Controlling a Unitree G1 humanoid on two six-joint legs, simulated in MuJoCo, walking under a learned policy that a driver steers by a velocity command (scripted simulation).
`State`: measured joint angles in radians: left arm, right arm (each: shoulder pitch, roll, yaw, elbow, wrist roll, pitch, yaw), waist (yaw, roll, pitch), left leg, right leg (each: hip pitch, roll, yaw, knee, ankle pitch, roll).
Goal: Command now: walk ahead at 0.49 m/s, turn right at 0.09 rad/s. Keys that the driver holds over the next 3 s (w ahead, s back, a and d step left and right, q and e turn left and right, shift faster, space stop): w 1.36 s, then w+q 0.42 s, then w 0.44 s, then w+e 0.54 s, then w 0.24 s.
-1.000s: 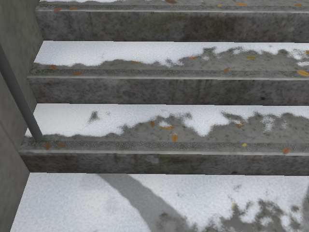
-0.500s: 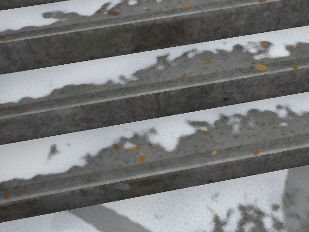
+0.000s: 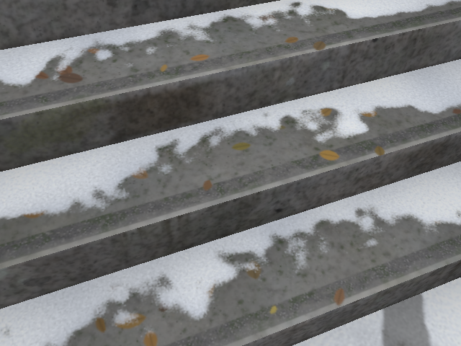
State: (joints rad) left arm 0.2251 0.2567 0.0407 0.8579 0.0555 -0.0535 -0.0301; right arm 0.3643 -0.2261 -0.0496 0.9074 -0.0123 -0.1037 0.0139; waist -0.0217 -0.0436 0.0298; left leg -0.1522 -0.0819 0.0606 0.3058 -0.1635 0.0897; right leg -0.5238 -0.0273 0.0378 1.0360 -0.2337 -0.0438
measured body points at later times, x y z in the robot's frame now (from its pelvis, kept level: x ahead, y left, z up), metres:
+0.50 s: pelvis +0.22 -0.04 -0.01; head +0.23 -0.05 +0.44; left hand +0.18 +0.21 -0.15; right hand +0.31 -0.27 -0.15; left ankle +0.20 +0.08 -0.53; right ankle +0.22 -0.10 -0.75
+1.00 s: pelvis +0.48 +0.04 +0.11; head +0.47 +0.04 +0.56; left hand +0.60 +0.27 -0.01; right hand +0.49 -0.20 -0.03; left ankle +0.50 +0.09 -0.57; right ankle +0.44 -0.10 -0.38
